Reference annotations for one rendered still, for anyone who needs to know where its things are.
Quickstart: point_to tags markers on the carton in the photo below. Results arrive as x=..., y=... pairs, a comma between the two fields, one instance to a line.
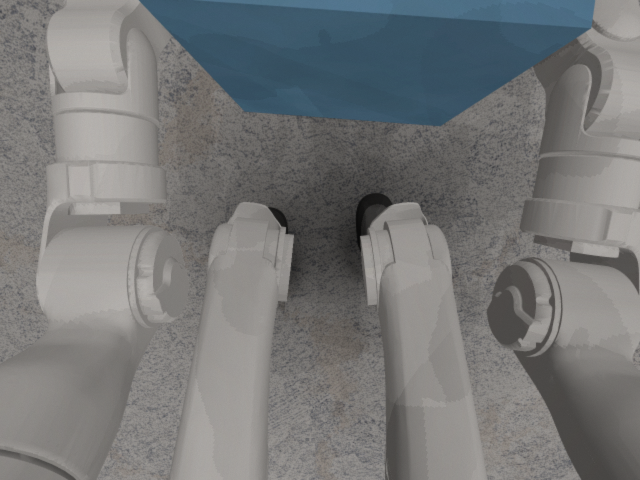
x=417, y=62

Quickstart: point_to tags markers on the left robot upper arm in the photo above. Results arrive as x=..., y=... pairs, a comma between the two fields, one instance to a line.
x=104, y=290

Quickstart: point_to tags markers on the left robot forearm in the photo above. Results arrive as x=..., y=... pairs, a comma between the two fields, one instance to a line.
x=103, y=57

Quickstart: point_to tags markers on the right robot upper arm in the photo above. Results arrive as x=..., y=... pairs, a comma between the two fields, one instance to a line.
x=574, y=327

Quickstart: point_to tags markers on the left robot foot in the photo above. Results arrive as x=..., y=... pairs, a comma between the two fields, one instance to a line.
x=280, y=217

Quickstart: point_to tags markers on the right robot forearm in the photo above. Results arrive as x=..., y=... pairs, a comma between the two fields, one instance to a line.
x=587, y=189

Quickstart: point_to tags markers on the robot foot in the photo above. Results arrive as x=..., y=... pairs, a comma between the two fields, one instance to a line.
x=280, y=217
x=368, y=209

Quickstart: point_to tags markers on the right robot foot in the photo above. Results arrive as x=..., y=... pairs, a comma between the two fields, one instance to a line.
x=368, y=209

